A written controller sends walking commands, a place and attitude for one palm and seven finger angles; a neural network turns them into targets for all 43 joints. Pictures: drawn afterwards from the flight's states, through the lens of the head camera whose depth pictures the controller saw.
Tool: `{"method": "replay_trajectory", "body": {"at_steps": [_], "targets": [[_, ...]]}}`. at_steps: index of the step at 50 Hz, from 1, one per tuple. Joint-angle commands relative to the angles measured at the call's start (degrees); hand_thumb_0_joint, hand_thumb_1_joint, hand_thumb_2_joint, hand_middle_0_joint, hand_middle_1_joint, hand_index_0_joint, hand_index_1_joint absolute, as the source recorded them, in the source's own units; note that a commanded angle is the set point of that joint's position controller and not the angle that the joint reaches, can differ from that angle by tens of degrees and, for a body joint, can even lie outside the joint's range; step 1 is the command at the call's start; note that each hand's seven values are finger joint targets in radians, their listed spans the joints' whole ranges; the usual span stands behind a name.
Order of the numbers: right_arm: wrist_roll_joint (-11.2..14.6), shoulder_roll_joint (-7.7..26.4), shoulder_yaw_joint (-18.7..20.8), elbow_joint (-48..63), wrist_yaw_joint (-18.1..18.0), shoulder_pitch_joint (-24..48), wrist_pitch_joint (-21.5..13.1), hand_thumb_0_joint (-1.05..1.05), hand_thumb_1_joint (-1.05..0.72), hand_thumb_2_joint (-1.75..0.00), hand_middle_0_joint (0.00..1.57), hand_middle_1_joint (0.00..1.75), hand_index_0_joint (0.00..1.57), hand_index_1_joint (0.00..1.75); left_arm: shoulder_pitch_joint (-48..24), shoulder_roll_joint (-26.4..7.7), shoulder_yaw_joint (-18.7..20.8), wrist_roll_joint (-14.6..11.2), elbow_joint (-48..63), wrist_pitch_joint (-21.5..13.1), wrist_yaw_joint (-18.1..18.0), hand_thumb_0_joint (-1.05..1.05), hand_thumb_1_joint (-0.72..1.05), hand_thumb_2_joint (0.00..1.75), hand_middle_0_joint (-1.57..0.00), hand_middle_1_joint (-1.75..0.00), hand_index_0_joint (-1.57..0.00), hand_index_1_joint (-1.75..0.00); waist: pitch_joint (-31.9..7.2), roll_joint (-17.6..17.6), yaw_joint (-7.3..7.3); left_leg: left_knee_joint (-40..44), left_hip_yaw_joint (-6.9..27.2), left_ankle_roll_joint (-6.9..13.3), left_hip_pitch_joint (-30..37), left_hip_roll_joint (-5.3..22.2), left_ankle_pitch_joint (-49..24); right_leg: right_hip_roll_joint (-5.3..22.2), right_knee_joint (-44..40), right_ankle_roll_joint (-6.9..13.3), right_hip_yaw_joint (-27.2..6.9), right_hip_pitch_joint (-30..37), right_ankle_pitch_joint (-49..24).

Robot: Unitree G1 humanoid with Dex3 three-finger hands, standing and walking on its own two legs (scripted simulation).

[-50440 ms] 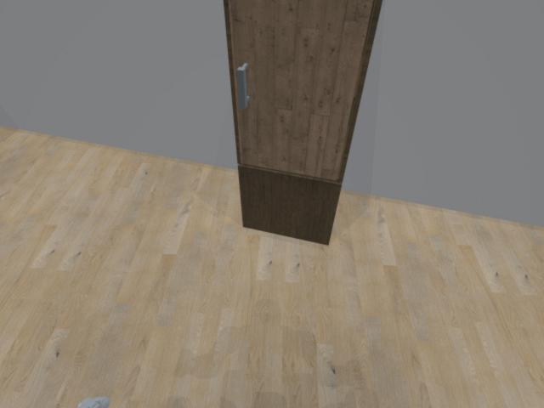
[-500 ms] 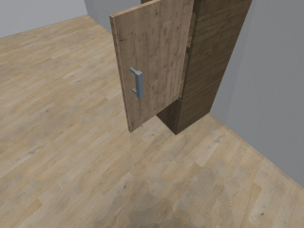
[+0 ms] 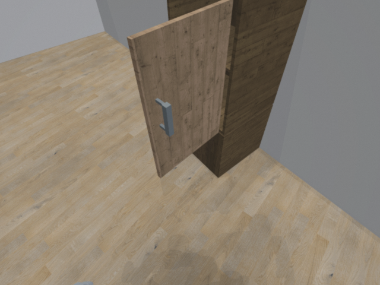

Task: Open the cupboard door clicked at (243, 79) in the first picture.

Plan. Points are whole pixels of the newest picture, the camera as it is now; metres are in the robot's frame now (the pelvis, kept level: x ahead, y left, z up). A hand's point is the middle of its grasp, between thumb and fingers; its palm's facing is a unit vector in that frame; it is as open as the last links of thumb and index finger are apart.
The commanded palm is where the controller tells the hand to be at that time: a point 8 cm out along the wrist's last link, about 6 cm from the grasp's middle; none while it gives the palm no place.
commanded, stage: let the arm hang, fingers relaxed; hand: left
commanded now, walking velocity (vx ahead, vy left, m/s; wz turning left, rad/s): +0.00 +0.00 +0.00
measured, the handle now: (164, 117) +0.59 +0.11 -0.02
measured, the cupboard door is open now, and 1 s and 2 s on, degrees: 96 96 96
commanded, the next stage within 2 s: look to check the result in 0.02 s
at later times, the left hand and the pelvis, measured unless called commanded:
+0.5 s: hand out of the picture +0.07 +0.22 -0.16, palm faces -0.01 -0.94 -0.33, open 7.4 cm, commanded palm none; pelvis +0.02 -0.01 +0.00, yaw +0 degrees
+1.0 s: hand out of the picture +0.09 +0.21 -0.16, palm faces -0.02 -0.95 -0.31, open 7.4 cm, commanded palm none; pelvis +0.02 -0.01 +0.00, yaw -1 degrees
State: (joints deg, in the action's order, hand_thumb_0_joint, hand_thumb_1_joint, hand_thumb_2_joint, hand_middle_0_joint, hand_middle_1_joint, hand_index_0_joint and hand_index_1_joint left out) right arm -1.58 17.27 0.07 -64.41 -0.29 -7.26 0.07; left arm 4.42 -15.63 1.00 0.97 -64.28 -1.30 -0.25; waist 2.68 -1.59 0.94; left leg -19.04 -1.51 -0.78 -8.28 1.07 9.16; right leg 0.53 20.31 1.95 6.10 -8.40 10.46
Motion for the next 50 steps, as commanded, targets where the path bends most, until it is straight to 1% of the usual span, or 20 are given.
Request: {"method": "replay_trajectory", "body": {"at_steps": [1, 3, 4, 6, 8, 11, 13, 14, 18, 19, 20, 28, 30, 35, 37, 38, 41, 43, 46, 50], "targets": [[0.3, 9.4, 1.7, 2.6, -0.6, 0.8, -1.2, 0.00, -0.90, -0.90, 0.20, 0.30, 0.20, 0.30, 0.0, -12.2, 2.1, -0.3, 2.4, -0.9, -0.7, 0.00, 0.90, 0.90, -0.20, -0.30, -0.20, -0.30, -4.0, 0.6, -0.79, 3.3, 5.3, 1.8, 0.6, 5.7, -6.9, 7.6, -4.5, 0.9, -7.6, 2.8, -6.6], [0.3, 9.7, 1.8, 2.9, -0.7, 0.8, -1.2, 0.00, -0.90, -0.90, 0.20, 0.30, 0.20, 0.30, 0.2, -12.3, 2.3, -0.2, 2.5, -1.1, -0.7, 0.00, 0.90, 0.90, -0.20, -0.30, -0.20, -0.30, -4.3, 1.8, -0.79, 3.0, 5.2, 1.8, 1.2, 5.7, -7.4, 7.5, -4.9, 0.9, -7.5, 2.9, -7.5], [0.3, 9.4, 1.8, 2.7, -0.7, 0.9, -1.2, 0.00, -0.90, -0.90, 0.20, 0.30, 0.20, 0.30, 0.1, -12.1, 2.1, -0.3, 2.3, -1.0, -0.7, 0.00, 0.90, 0.90, -0.20, -0.30, -0.20, -0.30, -3.9, 1.3, -0.65, 3.2, 5.2, 1.7, 1.3, 5.7, -7.5, 7.6, -4.9, 0.9, -7.6, 2.7, -7.9], [0.3, 9.5, 1.7, 2.6, -0.7, 0.7, -1.2, 0.00, -0.90, -0.90, 0.20, 0.30, 0.20, 0.30, 0.3, -12.2, 2.1, -0.3, 2.1, -1.0, -0.7, 0.00, 0.90, 0.90, -0.20, -0.30, -0.20, -0.30, -5.2, 0.6, -0.61, 3.1, 5.1, 1.6, 2.1, 5.8, -8.4, 7.7, -4.7, 0.9, -7.6, 3.7, -9.4], [0.5, 9.7, 1.8, 2.8, -0.8, 0.8, -1.1, 0.00, -0.90, -0.90, 0.20, 0.30, 0.20, 0.30, 0.7, -12.3, 2.1, -0.3, 2.1, -1.1, -0.8, 0.00, 0.90, 0.90, -0.20, -0.30, -0.20, -0.30, -4.6, 1.4, -0.69, 3.0, 4.9, 1.6, 2.3, 5.8, -8.0, 7.5, -5.3, 0.8, -7.7, 3.2, -9.3], [0.3, 9.6, 1.7, 2.5, -0.8, 0.9, -1.0, 0.00, -0.90, -0.90, 0.20, 0.30, 0.20, 0.30, 0.9, -12.0, 2.0, -0.4, 1.8, -1.0, -0.8, 0.00, 0.90, 0.90, -0.20, -0.30, -0.20, -0.30, -4.0, 0.6, -0.53, 3.2, 4.8, 1.6, 2.5, 5.9, -7.7, 7.5, -5.5, 1.0, -7.8, 3.0, -9.4], [0.5, 9.8, 1.7, 2.6, -0.9, 0.7, -0.9, 0.00, -0.90, -0.90, 0.20, 0.30, 0.20, 0.30, 1.3, -12.2, 2.0, -0.4, 1.7, -1.1, -0.8, 0.00, 0.90, 0.90, -0.20, -0.30, -0.20, -0.30, -4.0, 1.2, -0.60, 3.1, 4.6, 1.6, 2.9, 5.8, -7.6, 7.4, -5.8, 0.9, -7.8, 2.8, -9.3], [0.4, 9.5, 1.6, 2.5, -0.8, 0.7, -0.9, 0.00, -0.90, -0.90, 0.20, 0.30, 0.20, 0.30, 1.1, -12.1, 1.9, -0.4, 1.5, -1.0, -0.8, 0.00, 0.90, 0.90, -0.20, -0.30, -0.20, -0.30, -3.2, 1.4, -0.47, 3.3, 4.7, 1.6, 2.6, 5.9, -7.1, 7.5, -5.9, 0.9, -7.8, 2.5, -8.7], [0.5, 9.5, 1.7, 2.4, -0.9, 0.5, -0.8, 0.00, -0.90, -0.90, 0.20, 0.30, 0.20, 0.30, 2.0, -12.1, 2.0, -0.4, 1.3, -1.0, -0.9, 0.00, 0.90, 0.90, -0.20, -0.30, -0.20, -0.30, -3.6, 1.8, -0.62, 3.1, 4.4, 1.6, 3.2, 5.8, -6.9, 7.5, -6.4, 0.8, -7.8, 2.5, -8.5], [0.4, 9.3, 1.6, 2.2, -0.9, 0.3, -0.7, 0.00, -0.90, -0.90, 0.20, 0.30, 0.20, 0.30, 1.6, -12.1, 1.8, -0.5, 1.2, -1.0, -0.9, 0.00, 0.90, 0.90, -0.20, -0.30, -0.20, -0.30, -3.4, 2.0, -0.43, 3.3, 4.5, 1.6, 3.1, 5.9, -6.8, 7.4, -6.3, 0.9, -7.9, 2.6, -8.6], [0.4, 9.5, 1.6, 2.2, -0.9, 0.1, -0.8, 0.00, -0.90, -0.90, 0.20, 0.30, 0.20, 0.30, 1.8, -12.0, 1.8, -0.5, 1.2, -1.0, -0.9, 0.00, 0.90, 0.90, -0.20, -0.30, -0.20, -0.30, -4.2, 1.4, -0.49, 3.2, 4.4, 1.5, 3.2, 5.9, -7.2, 7.5, -6.1, 0.9, -8.0, 3.3, -9.3], [0.5, 9.1, 1.6, 2.1, -1.0, -0.3, -0.7, 0.00, -0.90, -0.90, 0.20, 0.30, 0.20, 0.30, 2.3, -11.8, 1.9, -0.4, 1.1, -1.0, -1.0, 0.00, 0.90, 0.90, -0.20, -0.30, -0.20, -0.30, -3.0, 2.4, -0.62, 3.3, 4.1, 1.5, 3.1, 5.9, -6.5, 7.1, -6.5, 0.8, -7.9, 2.6, -8.6], [0.4, 8.8, 1.5, 1.9, -1.0, -0.5, -0.8, 0.00, -0.90, -0.90, 0.20, 0.30, 0.20, 0.30, 2.2, -11.6, 1.8, -0.5, 1.0, -1.0, -1.0, 0.00, 0.90, 0.90, -0.20, -0.30, -0.20, -0.30, -3.4, 1.7, -0.58, 3.5, 4.2, 1.5, 3.0, 5.9, -7.2, 7.3, -6.1, 0.9, -7.9, 3.3, -9.8], [0.4, 8.4, 1.5, 1.8, -1.1, -0.7, -0.8, 0.00, -0.90, -0.90, 0.20, 0.30, 0.20, 0.30, 2.5, -11.4, 1.8, -0.5, 1.1, -1.0, -1.1, 0.00, 0.90, 0.90, -0.20, -0.30, -0.20, -0.30, -3.5, 2.0, -0.62, 3.3, 4.1, 1.4, 3.1, 5.9, -8.1, 7.4, -5.8, 0.8, -7.8, 3.7, -11.6], [0.4, 8.3, 1.4, 1.7, -1.1, -0.7, -0.8, 0.00, -0.90, -0.90, 0.20, 0.30, 0.20, 0.30, 2.8, -11.2, 1.8, -0.6, 1.1, -1.0, -1.1, 0.00, 0.90, 0.90, -0.20, -0.30, -0.20, -0.30, -2.9, 1.5, -0.70, 3.3, 3.8, 1.3, 3.0, 5.9, -7.5, 7.4, -6.0, 0.8, -7.9, 3.4, -11.2], [0.5, 8.3, 1.5, 1.9, -1.1, -0.9, -0.7, 0.00, -0.90, -0.90, 0.20, 0.30, 0.20, 0.30, 2.9, -11.4, 1.9, -0.5, 1.2, -1.0, -1.1, 0.00, 0.90, 0.90, -0.20, -0.30, -0.20, -0.30, -2.6, 2.2, -0.76, 3.2, 3.9, 1.4, 2.9, 5.7, -7.1, 7.2, -6.3, 0.7, -7.9, 3.1, -10.6], [0.4, 8.0, 1.5, 1.7, -1.1, -1.1, -0.8, 0.00, -0.90, -0.90, 0.20, 0.30, 0.20, 0.30, 2.9, -11.1, 1.8, -0.5, 1.2, -1.0, -1.1, 0.00, 0.90, 0.90, -0.20, -0.30, -0.20, -0.30, -3.5, 1.7, -0.65, 3.1, 3.8, 1.4, 3.2, 5.8, -7.7, 7.4, -6.0, 0.7, -8.0, 3.9, -11.9], [0.5, 8.2, 1.6, 1.8, -1.1, -1.2, -0.7, 0.00, -0.90, -0.90, 0.20, 0.30, 0.20, 0.30, 2.9, -11.1, 1.9, -0.5, 1.4, -1.1, -1.2, 0.00, 0.90, 0.90, -0.20, -0.30, -0.20, -0.30, -3.1, 2.2, -0.69, 3.1, 3.7, 1.4, 3.0, 5.8, -7.2, 7.2, -6.2, 0.6, -8.0, 3.6, -11.3], [0.3, 7.8, 1.5, 1.6, -1.1, -1.3, -0.7, 0.00, -0.90, -0.90, 0.20, 0.30, 0.20, 0.30, 2.7, -10.8, 1.7, -0.6, 1.3, -1.0, -1.1, 0.00, 0.90, 0.90, -0.20, -0.30, -0.20, -0.30, -2.5, 1.2, -0.61, 3.4, 3.8, 1.3, 2.8, 5.9, -7.2, 7.2, -6.1, 0.8, -8.1, 3.3, -10.7], [0.4, 7.8, 1.5, 1.6, -1.1, -1.6, -0.9, 0.00, -0.90, -0.90, 0.20, 0.30, 0.20, 0.30, 2.9, -10.8, 1.7, -0.6, 1.4, -1.0, -1.1, 0.00, 0.90, 0.90, -0.20, -0.30, -0.20, -0.30, -3.9, 1.4, -0.63, 3.3, 3.7, 1.4, 3.3, 6.1, -8.1, 7.3, -5.8, 0.8, -8.0, 4.2, -12.1]]}}
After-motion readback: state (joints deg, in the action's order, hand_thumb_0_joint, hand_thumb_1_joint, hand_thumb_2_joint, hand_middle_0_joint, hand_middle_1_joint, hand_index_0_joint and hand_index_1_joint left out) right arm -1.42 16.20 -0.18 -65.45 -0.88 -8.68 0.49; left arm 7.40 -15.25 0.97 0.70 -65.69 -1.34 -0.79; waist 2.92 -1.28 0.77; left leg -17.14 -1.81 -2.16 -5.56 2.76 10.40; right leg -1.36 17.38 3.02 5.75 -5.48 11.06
